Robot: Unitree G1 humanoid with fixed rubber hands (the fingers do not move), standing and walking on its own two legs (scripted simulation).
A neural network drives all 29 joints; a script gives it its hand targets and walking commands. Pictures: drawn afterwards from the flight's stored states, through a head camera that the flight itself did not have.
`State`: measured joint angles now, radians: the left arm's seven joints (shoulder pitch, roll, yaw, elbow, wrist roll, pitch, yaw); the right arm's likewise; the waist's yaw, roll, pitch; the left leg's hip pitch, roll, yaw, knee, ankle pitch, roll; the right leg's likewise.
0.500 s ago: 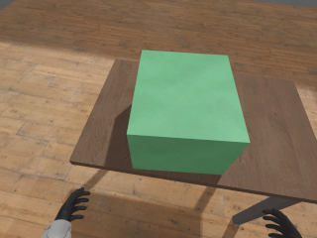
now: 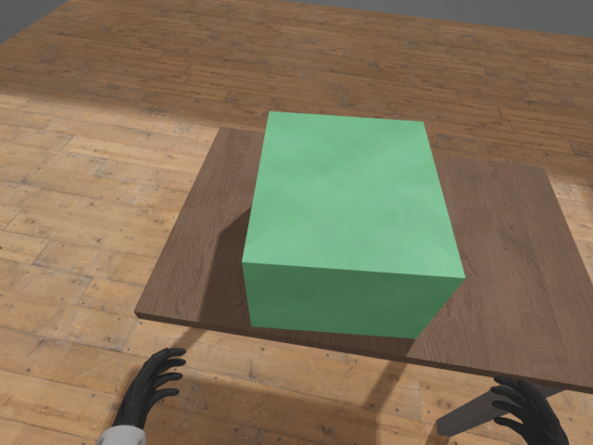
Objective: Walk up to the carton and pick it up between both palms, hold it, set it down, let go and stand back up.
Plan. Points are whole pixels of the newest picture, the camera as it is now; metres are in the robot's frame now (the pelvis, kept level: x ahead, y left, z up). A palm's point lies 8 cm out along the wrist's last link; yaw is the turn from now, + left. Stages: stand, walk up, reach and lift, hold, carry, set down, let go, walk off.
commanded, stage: reach and lift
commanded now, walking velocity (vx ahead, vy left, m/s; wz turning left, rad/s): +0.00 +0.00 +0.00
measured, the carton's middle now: (340, 220) +0.47 -0.03 +0.00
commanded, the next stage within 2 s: none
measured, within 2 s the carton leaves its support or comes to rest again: neither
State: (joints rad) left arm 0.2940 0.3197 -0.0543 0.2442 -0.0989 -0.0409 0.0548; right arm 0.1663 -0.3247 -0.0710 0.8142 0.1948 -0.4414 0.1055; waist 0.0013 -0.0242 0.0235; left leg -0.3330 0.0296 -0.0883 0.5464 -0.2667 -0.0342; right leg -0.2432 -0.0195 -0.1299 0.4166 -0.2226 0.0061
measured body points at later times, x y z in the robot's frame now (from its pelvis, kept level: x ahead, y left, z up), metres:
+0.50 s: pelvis -0.01 +0.00 +0.00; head +0.01 +0.03 +0.45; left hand +0.20 +0.21 -0.02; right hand +0.19 -0.28 -0.02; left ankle +0.01 +0.13 -0.74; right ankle -0.01 -0.13 -0.74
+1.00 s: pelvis +0.00 +0.00 +0.00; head +0.02 +0.03 +0.45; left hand +0.27 +0.21 +0.02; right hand +0.25 -0.26 +0.01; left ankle +0.01 +0.13 -0.74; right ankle -0.01 -0.13 -0.74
